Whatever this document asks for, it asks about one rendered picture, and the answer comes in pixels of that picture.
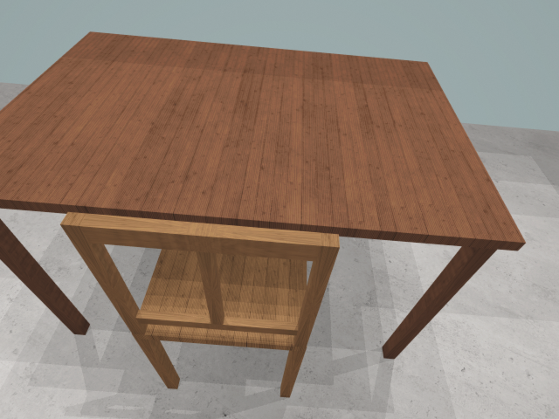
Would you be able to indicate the chair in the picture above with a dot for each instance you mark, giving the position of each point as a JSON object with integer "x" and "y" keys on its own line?
{"x": 212, "y": 284}

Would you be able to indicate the table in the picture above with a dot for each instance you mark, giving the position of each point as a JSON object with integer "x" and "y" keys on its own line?
{"x": 249, "y": 136}

